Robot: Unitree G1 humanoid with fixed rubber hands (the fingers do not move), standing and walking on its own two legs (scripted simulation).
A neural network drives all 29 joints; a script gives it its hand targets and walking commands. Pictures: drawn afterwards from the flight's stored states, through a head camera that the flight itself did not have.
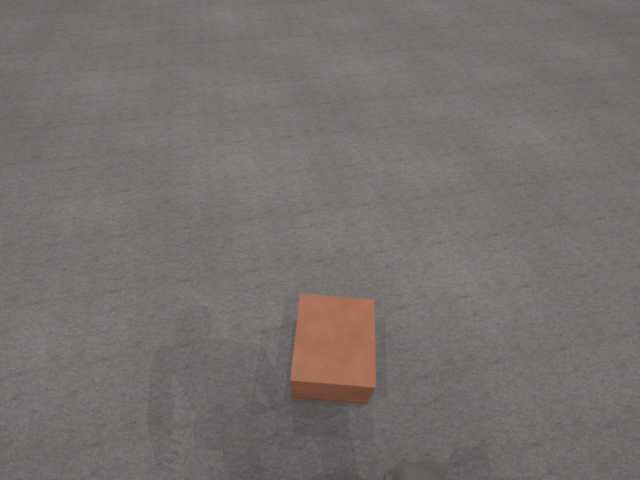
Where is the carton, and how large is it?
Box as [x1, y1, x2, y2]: [290, 294, 375, 403]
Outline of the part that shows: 300,294 290,378 291,397 367,403 375,388 374,300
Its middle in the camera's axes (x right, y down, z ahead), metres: +0.04 +0.33 +1.19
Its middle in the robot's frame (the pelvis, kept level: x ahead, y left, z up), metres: +0.54 -0.03 -0.69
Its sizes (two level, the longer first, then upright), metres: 0.264 0.231 0.177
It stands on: the floor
